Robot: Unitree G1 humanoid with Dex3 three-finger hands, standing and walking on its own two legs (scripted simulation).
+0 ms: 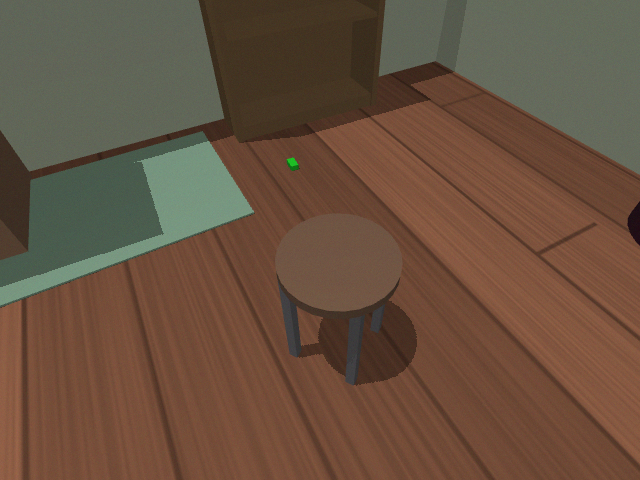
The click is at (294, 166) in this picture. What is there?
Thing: small brick
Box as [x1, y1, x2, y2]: [287, 157, 298, 170]
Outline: 293,157 287,159 287,164 291,170 298,168 298,165
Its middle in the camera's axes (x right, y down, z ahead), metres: -0.15 -0.37 +2.06
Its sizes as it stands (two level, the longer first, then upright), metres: 0.071 0.040 0.029
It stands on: the floor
